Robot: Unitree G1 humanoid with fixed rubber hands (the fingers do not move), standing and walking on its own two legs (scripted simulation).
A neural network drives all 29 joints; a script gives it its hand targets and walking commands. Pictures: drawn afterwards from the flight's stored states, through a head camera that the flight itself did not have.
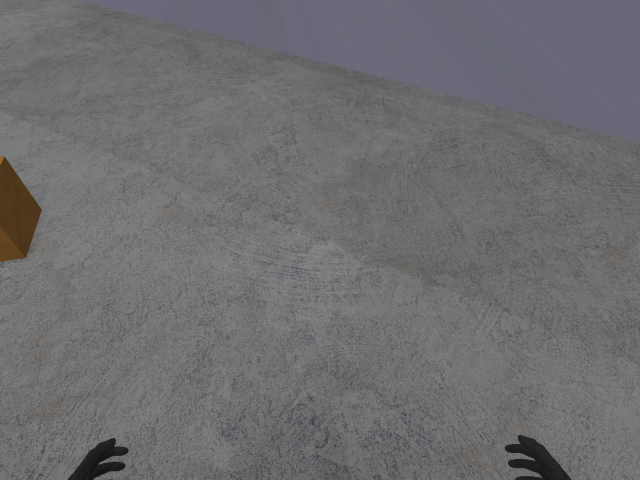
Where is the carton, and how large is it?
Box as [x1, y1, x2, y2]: [0, 156, 41, 261]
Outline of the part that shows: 4,156 0,157 0,261 21,258 26,256 41,210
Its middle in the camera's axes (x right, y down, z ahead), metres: -1.29 -0.11 +1.49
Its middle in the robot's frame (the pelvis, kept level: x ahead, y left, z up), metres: +1.18 +1.25 -0.60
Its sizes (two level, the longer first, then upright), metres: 0.281 0.205 0.289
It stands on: the floor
